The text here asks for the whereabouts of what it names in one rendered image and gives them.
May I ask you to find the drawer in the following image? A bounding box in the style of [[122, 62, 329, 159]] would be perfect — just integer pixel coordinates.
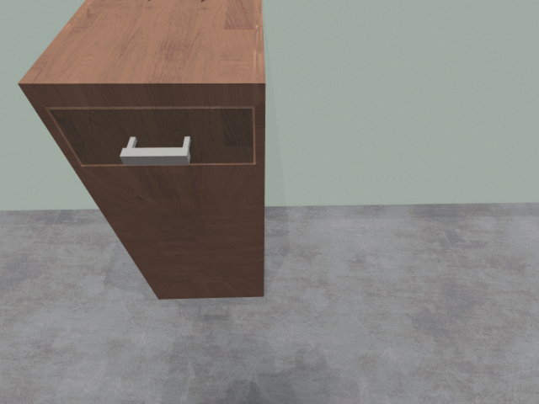
[[49, 106, 253, 165]]

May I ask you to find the handle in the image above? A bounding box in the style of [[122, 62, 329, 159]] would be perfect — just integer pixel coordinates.
[[120, 136, 190, 165]]

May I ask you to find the cabinet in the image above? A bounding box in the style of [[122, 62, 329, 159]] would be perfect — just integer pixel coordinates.
[[18, 0, 265, 300]]

